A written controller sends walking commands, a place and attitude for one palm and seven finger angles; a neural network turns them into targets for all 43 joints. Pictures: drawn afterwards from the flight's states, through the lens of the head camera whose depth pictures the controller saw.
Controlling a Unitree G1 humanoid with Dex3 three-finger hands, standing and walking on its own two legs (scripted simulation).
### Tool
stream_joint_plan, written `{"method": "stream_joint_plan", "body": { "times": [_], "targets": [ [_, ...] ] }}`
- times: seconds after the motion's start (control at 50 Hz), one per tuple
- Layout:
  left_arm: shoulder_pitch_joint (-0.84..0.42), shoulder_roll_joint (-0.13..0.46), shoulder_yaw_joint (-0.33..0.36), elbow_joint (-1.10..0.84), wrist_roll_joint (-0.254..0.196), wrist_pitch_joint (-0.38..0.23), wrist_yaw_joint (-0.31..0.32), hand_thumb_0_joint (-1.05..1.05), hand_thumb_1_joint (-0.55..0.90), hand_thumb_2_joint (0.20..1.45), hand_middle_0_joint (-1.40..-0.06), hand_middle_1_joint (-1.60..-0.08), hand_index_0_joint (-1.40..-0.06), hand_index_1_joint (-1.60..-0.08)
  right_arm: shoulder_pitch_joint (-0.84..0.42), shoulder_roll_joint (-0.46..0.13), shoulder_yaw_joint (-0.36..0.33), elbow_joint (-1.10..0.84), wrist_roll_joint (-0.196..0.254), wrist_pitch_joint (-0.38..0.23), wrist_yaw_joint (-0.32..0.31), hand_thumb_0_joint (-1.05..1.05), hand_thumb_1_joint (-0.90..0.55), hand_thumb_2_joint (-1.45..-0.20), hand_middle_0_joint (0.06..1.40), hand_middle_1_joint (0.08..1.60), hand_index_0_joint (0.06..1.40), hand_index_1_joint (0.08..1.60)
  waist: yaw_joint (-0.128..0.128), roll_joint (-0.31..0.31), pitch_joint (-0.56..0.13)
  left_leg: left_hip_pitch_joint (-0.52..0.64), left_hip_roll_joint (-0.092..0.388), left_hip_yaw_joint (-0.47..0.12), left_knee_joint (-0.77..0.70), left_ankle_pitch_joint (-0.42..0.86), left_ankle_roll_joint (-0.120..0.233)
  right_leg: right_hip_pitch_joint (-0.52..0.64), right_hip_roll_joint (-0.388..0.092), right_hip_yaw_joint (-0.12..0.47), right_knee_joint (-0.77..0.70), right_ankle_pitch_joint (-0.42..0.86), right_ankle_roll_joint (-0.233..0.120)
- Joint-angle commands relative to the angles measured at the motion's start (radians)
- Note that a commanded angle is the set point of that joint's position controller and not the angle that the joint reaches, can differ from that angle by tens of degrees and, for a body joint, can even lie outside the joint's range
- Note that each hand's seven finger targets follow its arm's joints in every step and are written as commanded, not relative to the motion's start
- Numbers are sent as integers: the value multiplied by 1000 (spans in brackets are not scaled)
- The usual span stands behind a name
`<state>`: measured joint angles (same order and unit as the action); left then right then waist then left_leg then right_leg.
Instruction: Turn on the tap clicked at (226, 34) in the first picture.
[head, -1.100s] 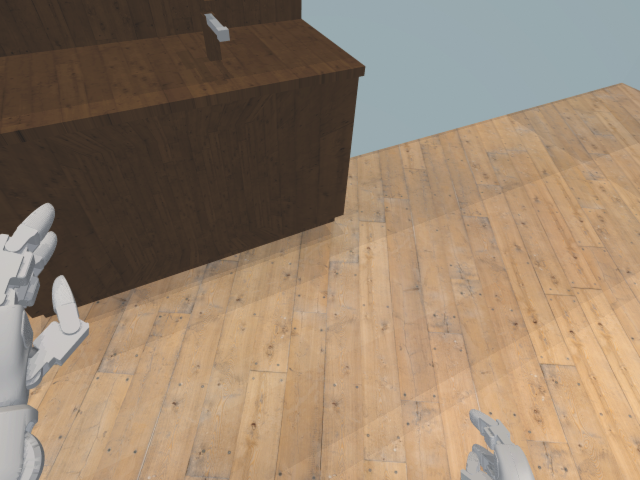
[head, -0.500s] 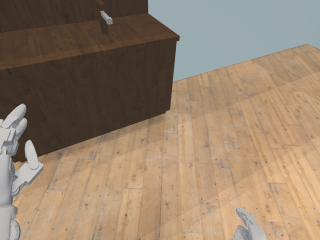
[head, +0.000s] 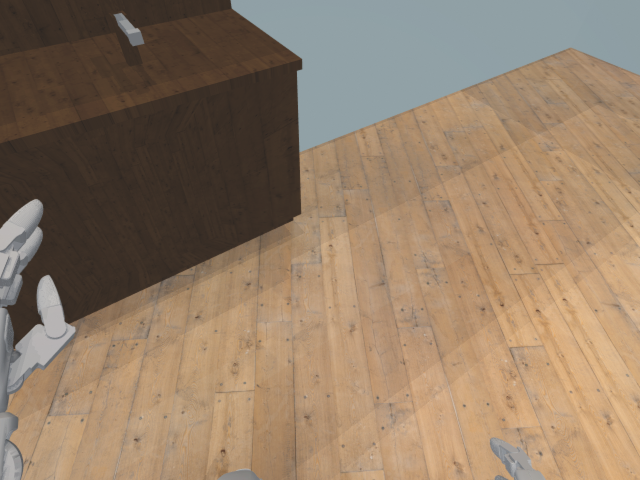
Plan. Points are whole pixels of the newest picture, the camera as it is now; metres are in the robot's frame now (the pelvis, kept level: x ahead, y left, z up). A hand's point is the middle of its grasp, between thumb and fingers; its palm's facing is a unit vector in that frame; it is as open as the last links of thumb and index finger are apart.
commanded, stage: walk to a spot facing it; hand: left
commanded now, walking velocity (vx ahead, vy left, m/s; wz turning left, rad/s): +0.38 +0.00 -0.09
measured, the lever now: (135, 37) +1.02 +0.49 +0.09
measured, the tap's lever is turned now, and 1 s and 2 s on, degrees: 0 0 0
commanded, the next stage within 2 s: turn to face it in 0.78 s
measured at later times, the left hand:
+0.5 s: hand (182, 179) +0.41 +0.19 +0.17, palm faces +0.33 -0.80 -0.50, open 7.4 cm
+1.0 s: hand (211, 113) +0.56 +0.19 +0.17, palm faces +0.43 -0.82 -0.38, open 7.4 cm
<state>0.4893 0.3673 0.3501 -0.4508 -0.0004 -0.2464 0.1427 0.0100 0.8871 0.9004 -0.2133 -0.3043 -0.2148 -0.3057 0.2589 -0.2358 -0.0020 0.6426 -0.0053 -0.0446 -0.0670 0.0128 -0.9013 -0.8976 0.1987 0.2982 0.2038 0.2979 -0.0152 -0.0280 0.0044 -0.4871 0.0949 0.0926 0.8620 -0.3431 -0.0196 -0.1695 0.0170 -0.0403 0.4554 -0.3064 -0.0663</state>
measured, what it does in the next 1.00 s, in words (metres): walks ahead: left foot, then right foot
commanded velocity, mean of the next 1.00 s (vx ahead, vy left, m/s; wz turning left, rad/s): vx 0.28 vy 0.00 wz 0.16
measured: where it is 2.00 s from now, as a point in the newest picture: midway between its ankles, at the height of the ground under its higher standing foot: (363, 431)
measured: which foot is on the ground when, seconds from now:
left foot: up 0.00-0.10, down 0.12-0.52, up 0.54-0.90, down 0.92-1.00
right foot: down 0.00-0.14, up 0.16-0.50, down 0.52-0.92, up 0.94-1.00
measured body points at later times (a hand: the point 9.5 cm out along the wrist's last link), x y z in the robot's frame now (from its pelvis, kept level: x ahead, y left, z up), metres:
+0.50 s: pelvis +0.17 -0.03 -0.01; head +0.19 -0.05 +0.44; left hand +0.39 +0.23 +0.20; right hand +0.30 -0.24 -0.12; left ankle +0.10 +0.14 -0.74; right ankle +0.23 -0.16 -0.73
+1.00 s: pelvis +0.34 -0.06 -0.03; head +0.36 -0.04 +0.42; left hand +0.54 +0.23 +0.18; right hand +0.50 -0.31 -0.10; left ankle +0.41 +0.05 -0.74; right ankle +0.25 -0.17 -0.68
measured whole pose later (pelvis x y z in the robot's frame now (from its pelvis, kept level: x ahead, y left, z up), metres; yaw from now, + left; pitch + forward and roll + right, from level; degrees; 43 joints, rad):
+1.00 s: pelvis +0.34 -0.06 -0.03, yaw +0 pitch -2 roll +1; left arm 0.42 0.39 0.41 -0.53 -0.02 -0.24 0.18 0.01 0.89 0.90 -0.21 -0.30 -0.21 -0.31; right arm 0.19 -0.19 -0.05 0.58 0.00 -0.04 -0.07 0.01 -0.91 -0.90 0.19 0.30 0.20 0.30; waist -0.02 -0.06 0.08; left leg -0.39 0.06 0.17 0.67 -0.25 0.06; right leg -0.32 -0.10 -0.11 1.09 -0.58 0.04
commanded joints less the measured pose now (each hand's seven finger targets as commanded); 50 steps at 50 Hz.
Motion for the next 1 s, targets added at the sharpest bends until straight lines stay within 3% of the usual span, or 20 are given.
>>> {"method": "stream_joint_plan", "body": {
  "times": [0.0,0.08,0.12,0.14,0.2,0.28,0.38,0.46,0.48,0.5,0.52,0.54,0.58,0.68,0.8,0.86,0.88,0.92,0.94,0.98],
  "targets": [
    [-65,147,114,-229,-23,-47,31,0,900,900,-200,-300,-200,-300,-132,-47,-23,-196,-3,-73,-5,0,-900,-900,200,300,200,300,40,-80,-104,40,-31,82,-219,54,14,118,-227,206,-101,327,-118],
    [-69,138,99,-254,-30,-41,36,0,900,900,-200,-300,-200,-300,-80,-84,-50,-200,2,-80,-21,0,-900,-900,200,300,200,300,-7,23,-177,467,-8,57,-423,209,61,-65,-136,95,225,378,-15],
    [-104,149,110,-304,-34,-60,40,0,900,900,-200,-300,-200,-300,-95,-97,-52,-204,3,-74,-17,0,-900,-900,200,300,200,300,-2,317,-207,715,361,-454,-512,308,246,-440,-8,0,628,-251,66],
    [-150,186,116,-273,-21,-63,39,0,900,900,-200,-300,-200,-300,-106,-84,-38,-193,-1,-78,-12,0,-900,-900,200,300,200,300,-7,256,-147,605,400,-522,-578,154,275,-485,-17,53,775,-282,56],
    [-204,179,104,-326,-11,-47,26,0,900,900,-200,-300,-200,-300,-127,-70,-35,-162,-2,-96,-7,0,-900,-900,200,300,200,300,-5,207,-10,433,368,-369,-613,62,249,-563,-120,69,816,-170,71],
    [-98,154,120,-319,-8,-27,20,0,900,900,-200,-300,-200,-300,-112,-74,-38,-161,1,-107,-1,0,-900,-900,200,300,200,300,21,250,-29,340,265,-57,-611,120,165,-441,-134,-39,611,-26,84],
    [-87,117,113,-188,-14,-15,16,0,900,900,-200,-300,-200,-300,-112,-69,-36,-172,-5,-103,-8,0,-900,-900,200,300,200,300,1,269,12,268,256,62,-621,151,133,-267,-99,-153,326,25,97],
    [-125,147,125,-149,-12,-8,15,0,900,900,-200,-300,-200,-300,-116,-52,-42,-161,8,-87,-14,0,-900,-900,200,300,200,300,39,95,-96,261,168,148,-199,215,93,30,-29,-210,82,87,79],
    [-133,138,100,-154,-12,4,16,0,900,900,-200,-300,-200,-300,-112,-27,-39,-165,17,-82,-12,0,-900,-900,200,300,200,300,41,-81,-145,164,87,176,66,156,74,125,-126,-44,14,72,25],
    [-154,210,147,-187,-1,5,23,0,900,900,-200,-300,-200,-300,-142,-12,-36,-187,15,-78,-10,0,-900,-900,200,300,200,300,45,-345,-171,-142,-38,111,370,-204,37,269,-365,437,-83,180,-93],
    [-144,243,196,-210,-14,-1,28,0,900,900,-200,-300,-200,-300,-164,-36,-31,-185,9,-82,-4,0,-900,-900,200,300,200,300,51,-304,-184,-212,-27,-43,511,-235,29,259,-457,557,-143,186,-130],
    [-160,221,179,-242,-17,-17,19,0,900,900,-200,-300,-200,-300,-150,-42,-35,-165,2,-85,3,0,-900,-900,200,300,200,300,33,-153,-177,-190,10,-100,541,-167,24,201,-445,512,-151,76,-119],
    [-127,255,206,-323,-15,-31,17,0,900,900,-200,-300,-200,-300,-173,-57,-38,-145,11,-60,20,0,-900,-900,200,300,200,300,28,-66,-169,-229,44,-124,567,-80,0,191,-432,375,-113,103,-122],
    [-16,220,220,-365,-18,-58,34,0,900,900,-200,-300,-200,-300,-164,-53,-51,-157,10,-30,11,0,-900,-900,200,300,200,300,-1,-51,-109,-155,73,-85,279,-1,-11,87,-389,52,-112,396,-92],
    [49,161,193,-292,-29,-48,60,0,900,900,-200,-300,-200,-300,-117,-31,-57,-210,4,-33,8,0,-900,-900,200,300,200,300,35,-124,-102,15,-9,99,-169,70,11,136,-359,-69,-23,577,-54],
    [-12,160,167,-278,-27,-41,67,0,900,900,-200,-300,-200,-300,-71,-42,-68,-203,1,-32,-8,0,-900,-900,200,300,200,300,-9,-64,-141,259,-88,165,-339,212,21,50,-303,-144,199,608,8],
    [-21,146,142,-275,-26,-43,63,0,900,900,-200,-300,-200,-300,-66,-55,-76,-210,4,-32,-18,0,-900,-900,200,300,200,300,-27,33,-172,405,-55,96,-391,281,42,-29,-272,-173,379,536,50],
    [-78,178,157,-349,-36,-67,58,0,900,900,-200,-300,-200,-300,-92,-75,-62,-233,8,-47,-3,0,-900,-900,200,300,200,300,13,374,-223,585,360,-558,-434,873,296,-382,-57,-65,812,-377,117],
    [-144,223,160,-332,-15,-64,50,0,900,900,-200,-300,-200,-300,-89,-75,-55,-219,12,-52,14,0,-900,-900,200,300,200,300,-1,245,-166,525,368,-583,-456,801,313,-438,-74,26,871,-364,106],
    [-197,257,182,-414,-10,-66,33,0,900,900,-200,-300,-200,-300,-130,-81,-66,-195,7,-57,14,0,-900,-900,200,300,200,300,8,224,-140,435,327,-479,-460,663,277,-439,-127,51,853,-287,117]
  ]
}}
